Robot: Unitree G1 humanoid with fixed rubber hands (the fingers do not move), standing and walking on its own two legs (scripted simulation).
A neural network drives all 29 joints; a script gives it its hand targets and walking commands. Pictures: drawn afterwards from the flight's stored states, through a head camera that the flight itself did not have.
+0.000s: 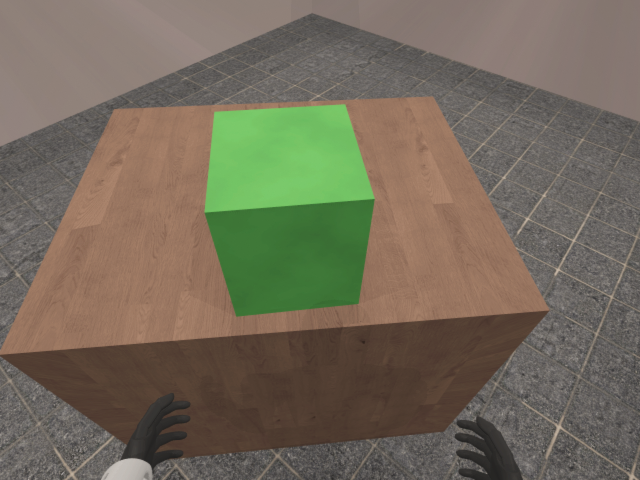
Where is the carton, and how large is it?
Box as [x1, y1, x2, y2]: [204, 104, 374, 316]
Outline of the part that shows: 344,104 214,112 204,212 236,316 358,303 374,198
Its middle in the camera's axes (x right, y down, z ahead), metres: -0.05 -0.04 +0.61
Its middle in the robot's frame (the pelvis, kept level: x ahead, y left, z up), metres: +0.49 +0.06 +0.04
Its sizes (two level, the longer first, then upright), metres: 0.213 0.198 0.235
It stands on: a pedestal, 0.70 m high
